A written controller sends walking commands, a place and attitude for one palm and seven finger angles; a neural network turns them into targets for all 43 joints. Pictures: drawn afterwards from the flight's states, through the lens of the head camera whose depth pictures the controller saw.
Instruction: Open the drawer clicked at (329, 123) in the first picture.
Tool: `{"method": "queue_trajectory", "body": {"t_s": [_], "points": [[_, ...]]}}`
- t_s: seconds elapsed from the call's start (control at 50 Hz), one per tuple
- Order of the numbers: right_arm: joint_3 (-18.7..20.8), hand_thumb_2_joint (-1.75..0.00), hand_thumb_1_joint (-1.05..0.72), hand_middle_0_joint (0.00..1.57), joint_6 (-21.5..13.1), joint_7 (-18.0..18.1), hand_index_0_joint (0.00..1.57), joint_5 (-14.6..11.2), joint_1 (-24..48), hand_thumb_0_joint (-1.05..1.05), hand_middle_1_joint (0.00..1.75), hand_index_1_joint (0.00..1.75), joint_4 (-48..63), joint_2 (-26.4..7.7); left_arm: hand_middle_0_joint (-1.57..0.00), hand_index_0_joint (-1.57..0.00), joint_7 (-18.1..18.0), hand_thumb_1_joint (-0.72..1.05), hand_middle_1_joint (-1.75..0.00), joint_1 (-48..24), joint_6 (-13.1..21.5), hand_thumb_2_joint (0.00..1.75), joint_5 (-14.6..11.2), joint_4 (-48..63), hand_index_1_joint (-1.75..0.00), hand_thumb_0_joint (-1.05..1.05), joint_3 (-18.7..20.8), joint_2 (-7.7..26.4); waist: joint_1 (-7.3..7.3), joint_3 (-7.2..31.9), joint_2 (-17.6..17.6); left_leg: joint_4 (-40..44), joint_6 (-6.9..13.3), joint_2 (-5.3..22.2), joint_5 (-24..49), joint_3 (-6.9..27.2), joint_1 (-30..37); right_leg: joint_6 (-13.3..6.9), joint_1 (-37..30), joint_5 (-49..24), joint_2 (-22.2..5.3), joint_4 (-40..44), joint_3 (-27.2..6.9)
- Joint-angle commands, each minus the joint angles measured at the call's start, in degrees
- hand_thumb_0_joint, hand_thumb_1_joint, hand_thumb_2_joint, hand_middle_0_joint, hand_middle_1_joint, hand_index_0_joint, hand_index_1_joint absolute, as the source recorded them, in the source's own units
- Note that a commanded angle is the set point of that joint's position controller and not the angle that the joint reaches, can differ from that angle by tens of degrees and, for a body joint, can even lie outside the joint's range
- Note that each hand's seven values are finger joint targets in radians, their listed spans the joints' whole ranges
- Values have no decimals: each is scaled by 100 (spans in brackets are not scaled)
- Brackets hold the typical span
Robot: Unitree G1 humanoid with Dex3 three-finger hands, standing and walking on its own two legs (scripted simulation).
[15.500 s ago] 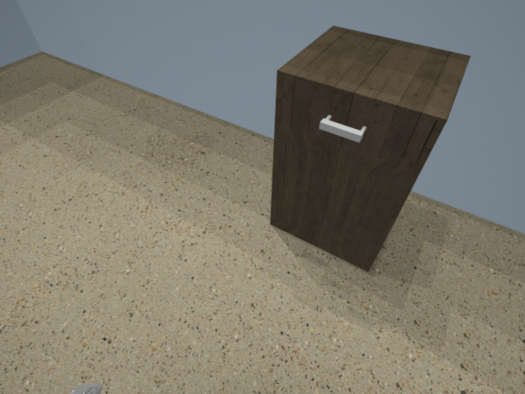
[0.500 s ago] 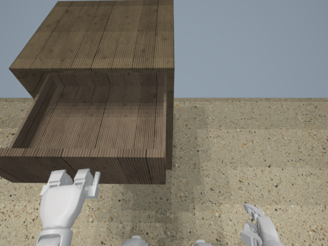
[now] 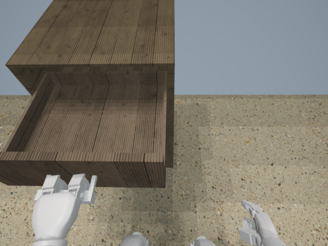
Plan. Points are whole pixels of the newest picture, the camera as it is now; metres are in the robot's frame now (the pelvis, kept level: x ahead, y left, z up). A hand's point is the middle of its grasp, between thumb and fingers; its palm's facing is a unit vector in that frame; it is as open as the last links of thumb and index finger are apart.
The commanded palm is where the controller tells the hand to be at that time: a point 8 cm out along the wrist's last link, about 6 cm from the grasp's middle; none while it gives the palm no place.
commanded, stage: open the thumb to release the handle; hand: left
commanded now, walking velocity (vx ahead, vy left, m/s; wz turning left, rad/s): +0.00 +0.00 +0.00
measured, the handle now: (68, 187) +0.25 +0.25 +0.00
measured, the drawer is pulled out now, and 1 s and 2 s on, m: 0.30 0.30 0.30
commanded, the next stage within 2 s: lift the hand off the handle in 0.48 s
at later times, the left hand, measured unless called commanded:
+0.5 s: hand (70, 213) +0.20 +0.24 -0.02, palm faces +0.00 -0.06 -1.00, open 12.4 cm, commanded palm +0.18 +0.23 +0.02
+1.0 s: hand (71, 209) +0.20 +0.24 -0.02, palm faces +0.00 -0.05 -1.00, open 13.6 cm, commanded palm +0.19 +0.23 +0.04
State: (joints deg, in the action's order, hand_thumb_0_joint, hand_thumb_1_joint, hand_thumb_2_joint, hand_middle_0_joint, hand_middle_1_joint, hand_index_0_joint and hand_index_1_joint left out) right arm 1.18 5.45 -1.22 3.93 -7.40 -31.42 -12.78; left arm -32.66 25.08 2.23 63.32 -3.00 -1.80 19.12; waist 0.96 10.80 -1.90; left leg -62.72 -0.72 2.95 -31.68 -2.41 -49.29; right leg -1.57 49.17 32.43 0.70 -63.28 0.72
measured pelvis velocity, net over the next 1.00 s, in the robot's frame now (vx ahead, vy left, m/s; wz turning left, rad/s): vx -0.03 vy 0.00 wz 0.03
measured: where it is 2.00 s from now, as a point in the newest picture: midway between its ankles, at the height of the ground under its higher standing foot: outside the picture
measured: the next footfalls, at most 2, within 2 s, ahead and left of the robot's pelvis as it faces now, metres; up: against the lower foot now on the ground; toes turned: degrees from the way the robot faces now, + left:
none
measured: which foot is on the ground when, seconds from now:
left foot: down 0.00-1.00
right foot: down 0.00-1.00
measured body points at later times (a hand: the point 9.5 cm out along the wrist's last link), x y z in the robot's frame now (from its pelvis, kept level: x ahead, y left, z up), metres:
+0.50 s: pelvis -0.02 +0.00 +0.00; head +0.04 -0.02 +0.45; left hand +0.19 +0.24 +0.03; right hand +0.18 -0.23 -0.11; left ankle -0.02 +0.13 -0.66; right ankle -0.02 -0.10 -0.66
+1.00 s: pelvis -0.03 +0.00 +0.01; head +0.04 -0.02 +0.45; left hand +0.20 +0.23 +0.03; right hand +0.16 -0.23 -0.11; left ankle -0.02 +0.13 -0.66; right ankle -0.02 -0.10 -0.66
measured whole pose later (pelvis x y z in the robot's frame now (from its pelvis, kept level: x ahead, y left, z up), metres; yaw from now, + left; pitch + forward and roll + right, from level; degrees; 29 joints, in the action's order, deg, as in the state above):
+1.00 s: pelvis -0.03 +0.00 +0.01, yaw +2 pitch +16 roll +0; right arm 1.8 5.2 1.8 3.3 -7.6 -35.2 -12.8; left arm -30.8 13.6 0.4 63.4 -11.7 -4.4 18.7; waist 2.0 9.6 -2.6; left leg -60.9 -1.0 2.2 -28.2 -0.7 -48.4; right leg -2.0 47.5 29.7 0.1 -61.3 2.4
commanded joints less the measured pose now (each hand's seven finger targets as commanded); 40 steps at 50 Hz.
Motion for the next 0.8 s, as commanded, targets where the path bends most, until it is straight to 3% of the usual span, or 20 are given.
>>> {"method": "queue_trajectory", "body": {"t_s": [0.0, 0.02, 0.1, 0.16, 0.26, 0.3, 0.36, 0.5, 0.54, 0.56, 0.6, 0.66, 0.7, 0.72, 0.78], "points": [[285, -90, -90, 20, -263, 174, 20, 40, 354, 0, 30, 30, 591, -656, -39, -39, -345, 76, -134, -842, -67, 84, 55, 643, -134, 0, 752, 931, 17, 1324, 167, 426, 201, -417, 2077, 87, 1103, -68, -560, -2779, 105, 837, -33], [319, -90, -90, 20, -300, 193, 20, 4, 281, 0, 30, 30, 594, -642, -38, -38, -341, 69, -133, -548, -110, 81, 39, 417, -133, 0, 642, 765, 19, 1285, 211, 444, 217, -418, 2107, 91, 1128, -77, -639, -2856, 126, 857, 31], [285, -90, -90, 20, -276, 211, 20, -40, 353, 0, 30, 30, 591, -646, -36, -36, -230, 41, -130, -616, -244, 69, -52, 584, -130, 0, 475, 751, 92, 1624, 98, 555, 198, -436, 2378, 57, 1376, -74, -899, -3065, 101, 928, -20], [273, -90, -90, 20, -285, 257, 20, -93, 348, 0, 30, 30, 604, -636, -35, -35, -98, 20, -127, -510, -294, 60, -98, 412, -127, 0, 390, 715, 35, 1228, 339, 655, 217, -434, 2177, 77, 1230, -54, -984, -2970, 113, 1075, 31], [258, -90, -90, 20, -307, 242, 20, -53, 370, 0, 30, 30, 608, -617, -32, -32, -30, -15, -124, -685, -143, 45, -35, 434, -124, 0, 257, 638, 44, 1126, 158, 719, 218, -415, 2014, 97, 1268, -74, -798, -2551, 109, 1108, 76], [232, -90, -90, 20, -288, 227, 20, -30, 392, 0, 30, 30, 598, -617, -32, -32, -58, -29, -122, -745, -92, 39, -18, 428, -122, 0, 391, 759, 87, 1185, 143, 713, 206, -423, 2004, 89, 1267, -82, -755, -2472, 108, 1079, 49], [273, -90, -90, 20, -299, 192, 20, -31, 353, 0, 30, 30, 636, -609, -30, -30, -89, -50, -120, -701, -57, 30, 8, 420, -120, 0, 243, 608, 63, 1099, 141, 723, 210, -412, 1872, 113, 1244, -100, -686, -2270, 116, 1088, 116], [257, -90, -90, 20, -258, 202, 20, -25, 426, 0, 30, 30, 601, -622, -30, -30, -184, -50, -120, -1067, -127, 30, 44, 447, -120, 0, 386, 764, 82, 1232, 185, 724, 197, -424, 1729, 109, 1212, -99, -609, -2040, 106, 1077, 60], [252, -90, -90, 20, -261, 197, 20, -37, 454, 0, 30, 30, 619, -620, -30, -30, -167, -50, -120, -1088, -172, 30, 48, 443, -120, 0, 210, 637, 53, 1098, 91, 756, 198, -422, 1630, 117, 1229, -103, -513, -1871, 105, 1136, 80], [282, -90, -90, 20, -284, 197, 20, -64, 405, 0, 30, 30, 706, -611, -30, -30, -158, -50, -120, -669, -186, 30, -4, 615, -120, 0, 271, 664, 171, 1207, 27, 818, 212, -428, 1702, 105, 1319, -125, -752, -1969, 125, 1161, 93], [220, -90, -90, 20, -242, 211, 20, -68, 475, 0, 30, 30, 672, -610, -30, -30, -141, -50, -120, -719, -252, 30, -32, 524, -120, 0, 384, 787, 133, 1149, 209, 826, 199, -436, 1702, 101, 1243, -99, -759, -2002, 113, 1174, 68], [244, -90, -90, 20, -271, 260, 20, -61, 443, 0, 30, 30, 617, -608, -30, -30, -91, -50, -120, -1171, -217, 30, 9, 416, -120, 0, 234, 693, 24, 933, 205, 829, 222, -419, 1428, 127, 1148, -83, -616, -1724, 96, 1246, 85], [226, -90, -90, 20, -273, 281, 20, -39, 479, 0, 30, 30, 573, -608, -30, -30, -102, -50, -120, -1390, -173, 30, 31, 397, -120, 0, 313, 775, 53, 1089, 56, 803, 216, -428, 1478, 99, 1218, -85, -553, -1712, 92, 1224, 35], [255, -90, -90, 20, -290, 294, 20, -54, 398, 0, 30, 30, 542, -608, -30, -30, -92, -50, -120, -1403, -180, 30, 43, 244, -120, 0, 252, 724, 13, 969, 76, 830, 221, -416, 1439, 128, 1208, -99, -562, -1696, 107, 1230, 103], [264, -90, -90, 20, -313, 300, 20, -51, 401, 0, 30, 30, 524, -630, -30, -30, -95, -50, -120, -1641, -156, 30, 22, 242, -120, 0, 204, 690, -7, 1093, 82, 816, 226, -424, 1495, 136, 1252, -101, -561, -1736, 100, 1230, 84]]}}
